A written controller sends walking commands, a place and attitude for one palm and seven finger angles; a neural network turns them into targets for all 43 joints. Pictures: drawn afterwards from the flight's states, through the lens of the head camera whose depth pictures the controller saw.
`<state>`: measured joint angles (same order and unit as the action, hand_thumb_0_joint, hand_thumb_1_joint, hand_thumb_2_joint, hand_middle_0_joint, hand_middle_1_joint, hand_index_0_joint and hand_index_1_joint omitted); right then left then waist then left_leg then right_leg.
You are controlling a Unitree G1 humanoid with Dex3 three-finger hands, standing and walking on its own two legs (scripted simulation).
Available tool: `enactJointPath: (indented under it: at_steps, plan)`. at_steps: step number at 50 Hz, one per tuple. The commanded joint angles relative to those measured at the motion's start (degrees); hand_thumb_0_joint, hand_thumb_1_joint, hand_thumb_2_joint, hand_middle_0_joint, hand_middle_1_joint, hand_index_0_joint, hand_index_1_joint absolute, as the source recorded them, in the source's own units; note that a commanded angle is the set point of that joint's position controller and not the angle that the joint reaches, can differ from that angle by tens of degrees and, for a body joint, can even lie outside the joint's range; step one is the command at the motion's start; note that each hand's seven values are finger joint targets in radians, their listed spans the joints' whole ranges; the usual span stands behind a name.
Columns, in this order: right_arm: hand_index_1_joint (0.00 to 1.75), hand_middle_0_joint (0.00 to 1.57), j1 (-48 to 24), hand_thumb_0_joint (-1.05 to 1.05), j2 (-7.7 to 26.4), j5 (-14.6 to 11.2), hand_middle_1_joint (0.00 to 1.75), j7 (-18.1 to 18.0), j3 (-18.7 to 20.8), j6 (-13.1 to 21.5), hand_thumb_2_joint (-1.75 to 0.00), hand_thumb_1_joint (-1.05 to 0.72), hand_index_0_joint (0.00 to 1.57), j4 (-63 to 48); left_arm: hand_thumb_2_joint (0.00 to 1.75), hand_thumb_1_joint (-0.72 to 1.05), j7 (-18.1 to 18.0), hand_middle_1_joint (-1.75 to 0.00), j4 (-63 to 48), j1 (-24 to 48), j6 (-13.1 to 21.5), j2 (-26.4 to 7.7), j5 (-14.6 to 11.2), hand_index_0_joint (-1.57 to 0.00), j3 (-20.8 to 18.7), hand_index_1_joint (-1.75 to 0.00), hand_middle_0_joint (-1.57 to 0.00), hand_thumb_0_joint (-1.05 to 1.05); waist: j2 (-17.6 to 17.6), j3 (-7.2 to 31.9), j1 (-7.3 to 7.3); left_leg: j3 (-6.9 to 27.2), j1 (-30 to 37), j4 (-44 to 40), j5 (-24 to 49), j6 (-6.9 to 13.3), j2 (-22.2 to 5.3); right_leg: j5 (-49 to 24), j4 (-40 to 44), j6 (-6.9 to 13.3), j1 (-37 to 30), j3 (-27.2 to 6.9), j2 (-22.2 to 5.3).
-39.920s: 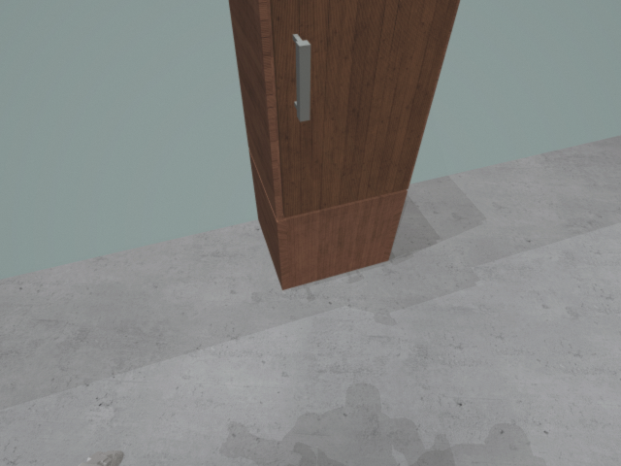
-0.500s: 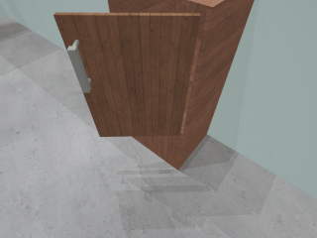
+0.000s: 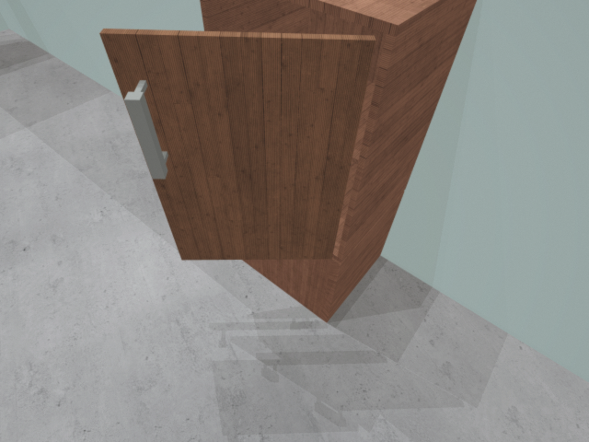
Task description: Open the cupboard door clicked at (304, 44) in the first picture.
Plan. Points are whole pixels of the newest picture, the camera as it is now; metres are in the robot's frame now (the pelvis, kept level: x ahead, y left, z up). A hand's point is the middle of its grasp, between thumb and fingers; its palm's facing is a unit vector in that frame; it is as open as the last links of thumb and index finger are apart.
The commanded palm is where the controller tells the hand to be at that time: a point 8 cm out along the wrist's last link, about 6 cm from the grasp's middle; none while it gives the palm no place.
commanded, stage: look again from close up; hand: left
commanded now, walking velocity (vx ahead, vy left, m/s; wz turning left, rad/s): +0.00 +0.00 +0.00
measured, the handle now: (151, 131) +0.57 +0.30 +0.09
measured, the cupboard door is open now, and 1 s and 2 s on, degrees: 41 41 41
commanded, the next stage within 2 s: shuffle to correct the standing spot in 0.02 s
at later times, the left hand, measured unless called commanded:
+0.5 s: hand out of the picture +0.01 +0.22 -0.20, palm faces +0.09 -0.98 -0.18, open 7.4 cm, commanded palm none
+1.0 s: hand out of the picture +0.13 +0.20 -0.17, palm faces +0.05 -0.98 -0.22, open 7.3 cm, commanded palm none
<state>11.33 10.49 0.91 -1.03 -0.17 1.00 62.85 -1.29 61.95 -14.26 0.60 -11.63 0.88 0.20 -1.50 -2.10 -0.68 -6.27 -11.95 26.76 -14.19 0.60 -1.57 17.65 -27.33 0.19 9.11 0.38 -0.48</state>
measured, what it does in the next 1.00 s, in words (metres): steps on the spot: right foot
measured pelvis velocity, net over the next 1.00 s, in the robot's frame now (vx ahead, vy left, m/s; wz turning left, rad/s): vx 0.06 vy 0.01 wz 0.06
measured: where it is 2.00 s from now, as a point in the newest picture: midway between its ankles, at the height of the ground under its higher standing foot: outside the picture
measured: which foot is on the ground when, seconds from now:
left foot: down 0.00-1.00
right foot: down 0.00-0.42, up 0.44-0.84, down 0.86-1.00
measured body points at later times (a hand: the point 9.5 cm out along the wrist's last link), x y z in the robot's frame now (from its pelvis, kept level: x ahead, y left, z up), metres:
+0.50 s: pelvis +0.04 +0.04 -0.01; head +0.06 +0.07 +0.44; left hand +0.00 +0.28 -0.18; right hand +0.07 -0.21 -0.15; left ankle +0.02 +0.11 -0.74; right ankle -0.03 -0.09 -0.69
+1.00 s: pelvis +0.06 +0.01 -0.01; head +0.09 +0.01 +0.44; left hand +0.13 +0.25 -0.16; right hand +0.08 -0.21 -0.17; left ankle +0.02 +0.11 -0.74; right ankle +0.08 -0.09 -0.74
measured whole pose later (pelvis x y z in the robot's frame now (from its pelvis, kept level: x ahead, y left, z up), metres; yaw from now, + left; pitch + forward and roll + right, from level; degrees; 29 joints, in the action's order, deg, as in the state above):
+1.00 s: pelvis +0.06 +0.01 -0.01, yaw +3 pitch +0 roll +1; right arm 14.3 8.1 0.8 -1.9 1.7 -0.6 61.4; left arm -2.0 57.3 -9.1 0.0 -9.7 0.8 -0.9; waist -0.3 -3.5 1.8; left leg -5.6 -11.5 31.1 -19.8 1.2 -0.2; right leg 16.8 -33.1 1.9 16.5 4.4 -1.1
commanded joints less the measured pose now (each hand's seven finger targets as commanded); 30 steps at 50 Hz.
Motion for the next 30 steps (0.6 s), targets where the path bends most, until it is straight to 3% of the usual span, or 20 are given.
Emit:
enactJointPath:
  at_steps: [1,6,9,11,13,15,16,17,18,19,20,21,22,23,24,25,27,29,30]
  plan:
    - [0.3,0.2,0.9,0.0,8.1,-0.2,0.3,-0.4,1.6,1.2,-0.9,-0.9,0.2,-2.0,0.9,0.9,-0.6,-0.3,-2.0,-2.0,1.1,-7.5,0.1,-0.2,-1.4,-0.3,-0.2,0.0,1.0,2.0,0.43,5.7,4.3,-3.9,12.0,1.5,-5.8,-15.2,4.4,1.6,2.9,-4.8,-5.4]
    - [0.3,0.2,0.2,0.0,8.4,-0.2,0.3,-0.4,1.6,1.2,-0.9,-0.9,0.2,-1.7,0.9,0.9,-0.5,-0.3,-1.8,-1.6,1.0,-7.8,0.1,-0.2,-1.4,-0.3,-0.2,0.0,1.0,1.5,0.32,5.9,4.5,-4.7,11.8,1.5,-6.0,-14.6,5.0,1.5,2.9,-4.9,-5.3]
    - [0.3,0.2,1.3,0.0,6.6,0.0,0.3,0.1,1.2,0.5,-0.9,-0.9,0.2,-1.9,0.9,0.9,-0.4,-0.3,-1.8,-3.2,0.5,-6.8,0.4,-0.2,-1.6,-0.3,-0.2,0.0,0.3,0.4,-0.1,5.2,1.3,-2.8,3.5,1.5,-4.4,-6.4,4.5,2.1,2.5,-5.1,-6.0]
    - [0.3,0.2,1.0,0.0,6.7,0.2,0.3,0.4,1.3,-0.2,-0.9,-0.9,0.2,-3.1,0.9,0.9,-0.3,-0.3,-2.4,-4.0,0.0,-7.7,0.5,-0.2,-2.2,-0.3,-0.2,0.0,-1.1,-1.9,-0.61,4.3,-2.9,-0.5,-2.9,1.3,-2.9,2.0,5.9,3.1,3.3,-6.9,-7.8]
    - [0.3,0.2,0.7,0.0,6.1,0.3,0.3,0.7,1.5,-0.6,-0.9,-0.9,0.2,-4.7,0.9,0.9,-0.2,-0.3,-2.9,-5.3,-0.2,-9.6,0.5,-0.2,-3.1,-0.3,-0.2,0.0,-5.5,-3.4,-1.23,2.0,-8.7,5.5,-6.8,0.5,-0.2,5.6,8.9,5.4,1.4,-11.7,-11.9]
    - [0.3,0.2,-1.0,0.0,5.8,0.4,0.3,0.8,1.8,-0.8,-0.9,-0.9,0.2,-6.4,0.9,0.9,-0.4,-0.3,-3.4,-7.6,-0.1,-10.9,0.6,-0.2,-4.2,-0.3,-0.2,0.0,-10.0,-5.6,-2.46,0.9,-15.3,13.8,-11.1,-0.2,0.4,0.3,11.4,9.0,-1.0,-17.1,-17.9]
    - [0.3,0.2,-2.0,0.0,5.7,0.4,0.3,0.9,1.7,-0.5,-0.9,-0.9,0.2,-7.4,0.9,0.9,-0.5,-0.3,-3.6,-8.5,0.2,-10.8,0.8,-0.2,-4.5,-0.3,-0.2,0.0,-9.3,-5.6,-2.84,1.8,-17.2,15.8,-12.9,-0.1,-0.1,-7.6,10.3,10.4,-2.8,-17.4,-19.4]
    - [0.3,0.2,-1.7,0.0,5.4,0.1,0.3,1.0,1.7,-0.2,-0.9,-0.9,0.2,-7.9,0.9,0.9,-0.6,-0.3,-3.8,-8.3,0.5,-10.9,0.9,-0.2,-4.8,-0.3,-0.2,0.0,-8.4,-4.4,-2.49,2.3,-17.1,14.1,-13.5,0.1,-0.5,-14.6,7.8,10.8,-4.7,-15.1,-19.9]
    - [0.3,0.2,-0.1,0.0,5.0,-0.1,0.3,1.0,1.6,0.2,-0.9,-0.9,0.2,-7.6,0.9,0.9,-0.5,-0.3,-4.2,-7.3,0.6,-10.6,1.0,-0.2,-4.8,-0.3,-0.2,0.0,-7.7,-2.5,-1.45,2.1,-12.6,8.7,-11.6,0.2,-0.4,-19.5,4.3,9.8,-4.3,-11.8,-18.5]
    - [0.3,0.2,4.4,0.0,4.6,-0.1,0.3,1.0,1.7,0.6,-0.9,-0.9,0.2,-6.1,0.9,0.9,-0.5,-0.3,-4.8,-5.2,0.4,-10.1,0.8,-0.2,-4.7,-0.3,-0.2,0.0,-5.7,-0.9,0.95,0.7,-2.8,1.1,-5.5,0.7,0.4,-18.5,-0.4,7.6,0.9,-7.2,-15.5]
    - [0.3,0.2,10.3,0.0,6.8,0.3,0.3,0.7,2.0,1.0,-0.9,-0.9,0.2,-4.3,0.9,0.9,-0.2,-0.3,-5.9,-3.6,0.1,-8.4,0.5,-0.2,-4.3,-0.3,-0.2,0.0,2.0,1.8,3.41,6.0,8.3,-2.8,3.2,2.9,-2.3,-13.1,-10.4,4.5,8.8,-1.1,-9.0]
    - [0.3,0.2,15.6,0.0,12.3,1.2,0.3,0.4,3.4,1.0,-0.9,-0.9,0.2,-3.4,0.9,0.9,0.3,-0.3,-7.8,-1.8,0.0,-5.1,0.2,-0.2,-3.8,-0.3,-0.2,0.0,17.1,2.4,4.95,22.8,15.0,-7.7,10.3,9.9,-15.5,9.9,-25.5,0.7,21.5,7.6,-0.7]
    - [0.3,0.2,17.9,0.0,12.0,0.8,0.3,0.1,3.1,0.6,-0.9,-0.9,0.2,-2.8,0.9,0.9,-0.2,-0.3,-8.9,1.3,-0.1,-4.5,0.7,-0.2,-3.4,-0.3,-0.2,0.0,16.6,1.1,5.87,27.1,11.6,-12.3,10.3,13.6,-19.5,19.8,-35.3,1.4,25.3,3.1,-0.8]
    - [0.3,0.2,15.5,0.0,10.0,0.6,0.3,-0.3,2.7,0.6,-0.9,-0.9,0.2,-3.6,0.9,0.9,-0.1,-0.3,-8.9,2.9,-0.1,-4.3,0.6,-0.2,-3.3,-0.3,-0.2,0.0,9.9,-2.7,4.93,26.9,7.3,-12.5,9.8,15.1,-19.8,16.9,-39.0,1.8,27.5,1.0,-3.1]
    - [0.3,0.2,12.3,0.0,7.1,0.5,0.3,-0.6,2.1,1.0,-0.9,-0.9,0.2,-4.5,0.9,0.9,0.1,-0.3,-8.1,2.4,0.0,-3.7,0.7,-0.2,-3.1,-0.3,-0.2,0.0,4.3,-3.9,3.09,24.3,5.4,-12.0,15.4,14.8,-18.7,12.8,-39.2,1.6,27.0,0.1,-4.6]
    - [0.3,0.2,10.2,0.0,6.2,0.6,0.3,-0.8,1.6,1.6,-0.9,-0.9,0.2,-5.1,0.9,0.9,0.2,-0.3,-7.0,0.8,-0.1,-2.4,0.6,-0.2,-2.8,-0.3,-0.2,0.0,3.5,-2.9,1.64,19.9,3.6,-11.7,23.1,13.4,-16.9,9.0,-37.4,0.7,23.8,-0.3,-5.5]
    - [0.3,0.2,8.0,0.0,5.4,0.2,0.3,-1.4,1.1,2.4,-0.9,-0.9,0.2,-4.9,0.9,0.9,-0.1,-0.3,-4.7,-3.6,-0.8,-0.7,0.2,-0.2,-2.2,-0.3,-0.2,0.0,5.7,1.3,-0.6,11.0,5.0,-9.1,41.4,11.2,-13.4,4.1,-31.5,-0.9,17.8,0.0,-5.2]
    - [0.3,0.2,7.7,0.0,5.3,0.0,0.3,-1.7,1.1,2.4,-0.9,-0.9,0.2,-4.5,0.9,0.9,-0.4,-0.3,-4.2,-4.0,-1.2,-0.7,0.0,-0.2,-1.9,-0.3,-0.2,0.0,6.1,3.1,-0.5,8.7,6.7,-7.4,48.4,10.2,-12.5,2.7,-24.1,-1.3,14.2,0.9,-4.2]
    - [0.3,0.2,8.0,0.0,5.7,-0.1,0.3,-1.7,1.4,2.1,-0.9,-0.9,0.2,-4.2,0.9,0.9,-0.6,-0.3,-4.1,-3.7,-1.4,-0.8,0.1,-0.2,-1.8,-0.3,-0.2,0.0,6.0,3.5,-0.23,8.5,7.2,-7.2,48.4,9.9,-12.6,1.6,-22.0,-1.4,13.3,1.3,-3.8]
